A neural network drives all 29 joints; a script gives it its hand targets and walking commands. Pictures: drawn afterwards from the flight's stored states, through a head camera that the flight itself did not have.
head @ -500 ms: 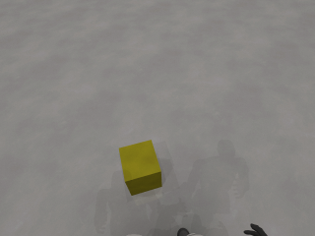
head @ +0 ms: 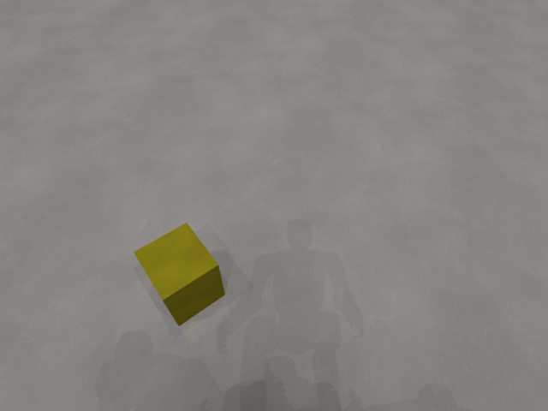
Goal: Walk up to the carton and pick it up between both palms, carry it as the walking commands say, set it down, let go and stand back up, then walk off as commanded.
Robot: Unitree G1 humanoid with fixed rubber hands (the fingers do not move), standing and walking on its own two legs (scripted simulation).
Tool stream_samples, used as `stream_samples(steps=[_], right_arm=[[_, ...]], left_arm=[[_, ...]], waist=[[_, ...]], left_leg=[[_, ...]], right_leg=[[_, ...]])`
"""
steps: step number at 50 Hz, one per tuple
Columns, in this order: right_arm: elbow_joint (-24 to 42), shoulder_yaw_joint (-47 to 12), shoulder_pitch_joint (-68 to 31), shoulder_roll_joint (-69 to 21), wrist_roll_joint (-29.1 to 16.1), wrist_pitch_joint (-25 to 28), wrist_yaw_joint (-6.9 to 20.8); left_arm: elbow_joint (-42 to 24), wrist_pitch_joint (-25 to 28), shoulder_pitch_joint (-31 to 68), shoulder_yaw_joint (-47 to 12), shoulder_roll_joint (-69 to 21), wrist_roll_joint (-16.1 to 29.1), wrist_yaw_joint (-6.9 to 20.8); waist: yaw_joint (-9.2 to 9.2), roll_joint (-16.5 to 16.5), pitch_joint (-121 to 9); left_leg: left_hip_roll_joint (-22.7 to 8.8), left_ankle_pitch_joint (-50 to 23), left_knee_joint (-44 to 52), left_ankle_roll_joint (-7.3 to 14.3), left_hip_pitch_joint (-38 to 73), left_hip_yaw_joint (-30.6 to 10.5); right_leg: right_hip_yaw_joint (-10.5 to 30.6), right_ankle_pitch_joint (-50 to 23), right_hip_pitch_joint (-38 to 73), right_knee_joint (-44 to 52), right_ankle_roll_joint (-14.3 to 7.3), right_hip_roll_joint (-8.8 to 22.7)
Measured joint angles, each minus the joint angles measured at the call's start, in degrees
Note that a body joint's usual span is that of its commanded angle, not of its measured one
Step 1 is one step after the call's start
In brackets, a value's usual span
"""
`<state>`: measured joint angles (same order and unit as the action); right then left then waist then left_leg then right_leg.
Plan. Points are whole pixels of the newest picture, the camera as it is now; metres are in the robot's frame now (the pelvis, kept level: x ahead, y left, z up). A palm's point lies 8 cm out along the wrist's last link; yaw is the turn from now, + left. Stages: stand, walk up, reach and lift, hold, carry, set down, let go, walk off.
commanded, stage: walk off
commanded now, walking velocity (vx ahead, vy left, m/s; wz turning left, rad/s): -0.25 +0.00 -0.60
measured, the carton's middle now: (182, 275) +0.62 +0.32 -0.65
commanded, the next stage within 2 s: stand in 0.46 s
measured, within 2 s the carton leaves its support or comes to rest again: neither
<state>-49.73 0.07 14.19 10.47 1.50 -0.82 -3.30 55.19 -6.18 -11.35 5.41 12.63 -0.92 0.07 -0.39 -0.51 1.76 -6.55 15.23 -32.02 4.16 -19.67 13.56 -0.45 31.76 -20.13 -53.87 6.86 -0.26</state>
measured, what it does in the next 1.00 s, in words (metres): walks backwards, turning right: right foot, then left foot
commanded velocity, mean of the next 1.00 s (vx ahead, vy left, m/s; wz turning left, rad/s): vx -0.11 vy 0.00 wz -0.26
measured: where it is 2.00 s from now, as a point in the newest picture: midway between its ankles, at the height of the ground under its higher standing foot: outside the picture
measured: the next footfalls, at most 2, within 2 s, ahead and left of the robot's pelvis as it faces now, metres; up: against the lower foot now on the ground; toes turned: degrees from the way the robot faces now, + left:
right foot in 0.12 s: -0.06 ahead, -0.14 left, +0.00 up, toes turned -7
left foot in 0.56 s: -0.15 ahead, +0.13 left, +0.00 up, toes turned -17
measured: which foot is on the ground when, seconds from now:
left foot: down 0.00-0.10, up 0.12-0.54, down 0.56-1.00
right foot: up 0.00-0.10, down 0.12-0.56, up 0.58-0.98, down 1.00-1.00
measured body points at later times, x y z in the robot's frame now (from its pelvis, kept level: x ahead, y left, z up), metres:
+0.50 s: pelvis -0.15 +0.01 +0.00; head -0.10 +0.00 +0.45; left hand -0.01 +0.25 -0.14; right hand -0.14 -0.27 -0.13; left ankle -0.17 +0.15 -0.70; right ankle -0.10 -0.13 -0.74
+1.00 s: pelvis -0.21 +0.08 +0.00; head -0.18 +0.09 +0.45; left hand -0.10 +0.30 -0.16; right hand -0.28 -0.13 -0.14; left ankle -0.19 +0.14 -0.74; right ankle -0.31 -0.03 -0.74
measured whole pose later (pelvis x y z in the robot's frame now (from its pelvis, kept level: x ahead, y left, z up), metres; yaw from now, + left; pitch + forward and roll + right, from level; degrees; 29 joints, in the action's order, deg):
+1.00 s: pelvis -0.21 +0.08 +0.00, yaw -23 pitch +2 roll -1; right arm -56.0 -1.4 19.2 8.0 0.9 1.0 -1.6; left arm 62.8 -2.9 -14.7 3.4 11.3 -0.7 -1.8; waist -0.9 1.3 0.0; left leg 1.0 15.7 -27.3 4.5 -13.5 6.7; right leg 2.1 14.7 -7.6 -23.4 1.8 -0.3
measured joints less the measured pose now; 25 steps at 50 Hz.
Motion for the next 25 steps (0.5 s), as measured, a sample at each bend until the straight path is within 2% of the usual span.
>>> stream_samples(steps=[3, 5, 6, 8, 9, 12, 15, 18, 25], right_arm=[[-0.62, 0.34, 0.06, 0.92, 0.12, -0.40, 0.12], [-1.06, 0.82, 0.58, 1.86, -0.24, -0.87, 0.17], [-1.15, 1.05, 1.04, 2.30, -0.48, -1.16, 0.24], [-2.15, 2.05, 0.92, 3.69, -0.55, -2.63, -0.10], [-2.34, 2.35, 1.02, 4.09, -0.54, -3.50, -0.13], [-2.01, 2.65, 1.06, 4.48, -0.63, -4.32, 0.69], [-1.24, 3.15, 0.73, 4.60, -0.26, -4.01, 1.44], [-0.29, 3.52, -0.21, 4.61, -0.48, -3.81, 1.47], [1.51, 3.12, -3.24, 3.48, -2.11, -3.50, 0.87]], left_arm=[[-1.48, 0.62, 1.96, -0.71, -0.86, 0.07, 0.28], [-2.77, 1.62, 2.53, -1.18, -1.06, 0.04, 0.55], [-3.48, 2.33, 2.36, -1.32, -0.85, -0.16, 0.62], [-3.47, 2.94, 2.19, -1.84, -1.54, -0.64, 0.43], [-3.37, 2.93, 1.81, -2.08, -1.73, -0.90, 0.21], [-3.01, 2.38, 0.88, -2.21, -1.50, -1.03, -0.66], [-3.00, 2.31, 0.89, -2.28, -0.85, -0.69, -0.73], [-3.08, 2.91, 1.02, -2.26, -0.19, -0.36, -0.52], [-2.32, 2.87, 1.36, -1.84, 1.22, -0.77, 0.08]], waist=[[-0.33, -1.19, 0.41], [-0.15, -1.64, 0.27], [0.10, -1.25, -0.15], [-0.10, -2.90, 0.06], [-0.22, -3.08, 0.02], [-0.19, -1.76, 0.01], [0.13, -0.39, 0.27], [0.44, 0.44, 0.56], [2.13, 2.57, 1.06]], left_leg=[[-1.22, -0.94, -1.42, -0.31, -1.62, 2.11], [-2.05, -1.00, -3.69, -0.82, -3.21, 3.59], [-2.05, 0.89, -6.47, -1.96, -4.83, 3.66], [-1.45, 10.63, -15.48, -4.57, -8.68, -2.20], [-0.55, 12.17, -20.23, -5.19, -10.28, -4.78], [1.76, 8.16, -31.10, -5.86, -13.18, -9.13], [3.22, 5.55, -35.99, -6.16, -13.56, -11.59], [4.35, 5.10, -33.64, -6.66, -11.23, -12.95], [8.07, 11.79, -15.12, -7.40, -1.05, -13.64]], right_leg=[[-2.01, -1.26, 2.84, 7.53, -1.65, 0.19], [-2.77, -8.35, 5.93, 16.74, -3.06, 0.46], [-1.79, -10.87, 6.78, 20.32, -4.67, 0.68], [-0.96, -10.29, 4.95, 18.31, -7.11, -0.52], [-0.41, -10.51, 4.64, 18.39, -7.66, -0.64], [2.08, -13.73, 3.90, 21.14, -7.74, -0.26], [4.28, -17.21, 2.37, 23.58, -7.79, -0.19], [6.21, -20.16, 0.41, 25.23, -7.49, -0.48], [10.67, -27.25, -3.30, 29.46, -5.29, -1.50]])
